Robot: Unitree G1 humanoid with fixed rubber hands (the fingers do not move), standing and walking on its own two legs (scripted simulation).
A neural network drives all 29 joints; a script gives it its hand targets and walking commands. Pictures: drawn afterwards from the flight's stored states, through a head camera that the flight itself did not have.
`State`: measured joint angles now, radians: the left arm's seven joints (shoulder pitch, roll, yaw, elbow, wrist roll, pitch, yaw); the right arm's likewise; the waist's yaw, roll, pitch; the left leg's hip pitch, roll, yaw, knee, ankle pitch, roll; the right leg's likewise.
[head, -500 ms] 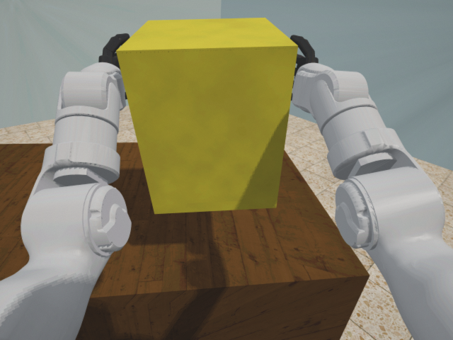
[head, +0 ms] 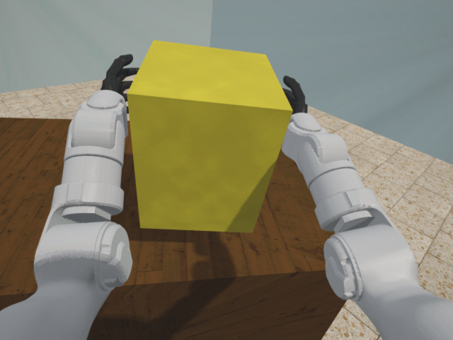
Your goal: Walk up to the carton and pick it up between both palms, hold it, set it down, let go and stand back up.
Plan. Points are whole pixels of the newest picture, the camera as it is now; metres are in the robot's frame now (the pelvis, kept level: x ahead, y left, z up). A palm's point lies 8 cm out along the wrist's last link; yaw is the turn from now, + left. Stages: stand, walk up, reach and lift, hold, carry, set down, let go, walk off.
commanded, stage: set down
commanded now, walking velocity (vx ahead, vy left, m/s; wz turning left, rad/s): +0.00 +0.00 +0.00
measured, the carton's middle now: (204, 139) +0.41 -0.01 +0.23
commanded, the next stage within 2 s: none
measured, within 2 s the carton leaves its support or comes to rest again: rests again in 1.94 s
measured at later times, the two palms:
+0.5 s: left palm (116, 113) +0.42 +0.14 +0.27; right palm (289, 136) +0.38 -0.15 +0.26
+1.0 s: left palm (118, 130) +0.44 +0.14 +0.23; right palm (280, 151) +0.38 -0.15 +0.22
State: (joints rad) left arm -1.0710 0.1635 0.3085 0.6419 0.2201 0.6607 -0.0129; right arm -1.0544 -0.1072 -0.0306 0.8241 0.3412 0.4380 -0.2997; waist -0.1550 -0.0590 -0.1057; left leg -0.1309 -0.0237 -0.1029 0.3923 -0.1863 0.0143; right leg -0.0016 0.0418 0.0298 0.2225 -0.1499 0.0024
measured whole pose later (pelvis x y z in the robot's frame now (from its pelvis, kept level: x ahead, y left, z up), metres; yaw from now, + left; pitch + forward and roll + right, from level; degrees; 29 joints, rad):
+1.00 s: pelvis +0.00 +0.01 +0.00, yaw -2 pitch -4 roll -2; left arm -1.04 0.18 0.29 0.90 0.21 0.42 -0.02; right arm -0.95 -0.02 -0.14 0.89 0.18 0.31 -0.28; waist -0.12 -0.07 -0.07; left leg -0.12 -0.03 -0.05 0.37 -0.18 0.03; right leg 0.00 0.02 0.04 0.20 -0.14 0.02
